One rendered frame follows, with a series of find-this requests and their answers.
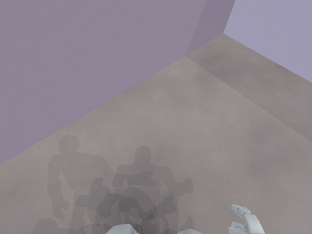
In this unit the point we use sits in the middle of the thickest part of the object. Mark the robot right hand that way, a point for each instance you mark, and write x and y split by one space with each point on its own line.
251 223

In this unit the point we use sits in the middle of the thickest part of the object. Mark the left robot thigh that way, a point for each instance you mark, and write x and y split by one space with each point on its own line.
122 229

